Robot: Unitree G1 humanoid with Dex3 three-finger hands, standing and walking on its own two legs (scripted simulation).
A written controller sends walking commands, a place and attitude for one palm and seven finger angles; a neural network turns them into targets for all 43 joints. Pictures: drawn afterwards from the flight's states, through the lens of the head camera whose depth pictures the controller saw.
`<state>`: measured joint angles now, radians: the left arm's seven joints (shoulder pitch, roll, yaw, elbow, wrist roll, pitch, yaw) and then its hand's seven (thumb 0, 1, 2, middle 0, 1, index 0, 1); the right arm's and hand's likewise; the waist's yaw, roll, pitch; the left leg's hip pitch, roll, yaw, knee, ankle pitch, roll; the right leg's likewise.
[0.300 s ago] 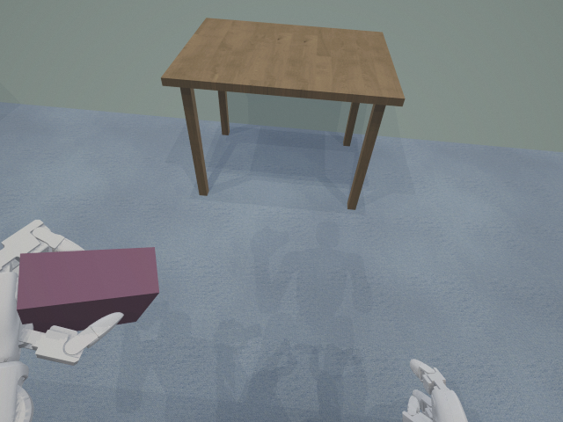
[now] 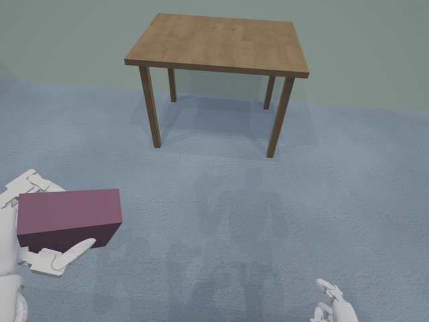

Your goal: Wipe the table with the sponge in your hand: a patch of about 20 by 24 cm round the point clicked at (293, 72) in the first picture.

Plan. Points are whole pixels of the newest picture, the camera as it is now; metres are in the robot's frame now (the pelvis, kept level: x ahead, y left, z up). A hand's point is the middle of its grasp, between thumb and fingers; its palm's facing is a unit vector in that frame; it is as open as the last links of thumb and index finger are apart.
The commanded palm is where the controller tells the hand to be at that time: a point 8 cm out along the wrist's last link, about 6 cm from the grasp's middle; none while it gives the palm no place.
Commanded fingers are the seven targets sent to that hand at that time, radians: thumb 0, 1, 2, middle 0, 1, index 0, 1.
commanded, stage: look at it before walking up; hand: left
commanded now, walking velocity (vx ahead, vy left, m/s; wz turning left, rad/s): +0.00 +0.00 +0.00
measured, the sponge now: (84, 223) +0.22 +0.21 +0.14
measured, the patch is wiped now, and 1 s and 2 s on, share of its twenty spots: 0.00 0.00 0.00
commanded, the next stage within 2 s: walk to a spot facing it in 0.10 s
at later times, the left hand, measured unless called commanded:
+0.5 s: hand (41, 217) +0.21 +0.26 +0.16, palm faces +0.46 -0.81 -0.37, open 9.4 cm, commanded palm +0.15 +0.30 +0.18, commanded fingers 0.00 0.10 1.30 -1.20 -1.60 -1.20 -1.60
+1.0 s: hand (79, 166) +0.31 +0.25 +0.16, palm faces +0.48 -0.73 -0.48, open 9.4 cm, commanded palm +0.25 +0.28 +0.18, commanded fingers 0.00 0.10 1.30 -1.20 -1.60 -1.20 -1.60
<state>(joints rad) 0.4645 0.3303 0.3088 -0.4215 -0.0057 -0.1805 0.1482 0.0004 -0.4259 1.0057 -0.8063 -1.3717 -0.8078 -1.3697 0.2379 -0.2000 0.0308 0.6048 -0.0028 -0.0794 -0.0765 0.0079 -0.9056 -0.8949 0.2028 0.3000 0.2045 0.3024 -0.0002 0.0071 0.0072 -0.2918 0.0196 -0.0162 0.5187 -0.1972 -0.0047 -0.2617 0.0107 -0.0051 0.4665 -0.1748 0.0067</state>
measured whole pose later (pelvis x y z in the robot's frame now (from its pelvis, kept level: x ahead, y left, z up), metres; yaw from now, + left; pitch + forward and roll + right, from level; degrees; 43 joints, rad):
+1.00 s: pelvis +0.14 -0.02 +0.00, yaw +10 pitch +1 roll +2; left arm 0.53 0.37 0.36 -0.48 -0.01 -0.23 0.13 0.00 -0.43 1.01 -0.81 -1.37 -0.81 -1.37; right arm 0.23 -0.22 -0.01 0.64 -0.01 -0.03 -0.07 0.01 -0.91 -0.89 0.20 0.30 0.20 0.30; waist -0.01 -0.02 0.03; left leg -0.52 0.08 0.10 0.95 -0.36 -0.01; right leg -0.15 -0.05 -0.17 0.51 -0.37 -0.04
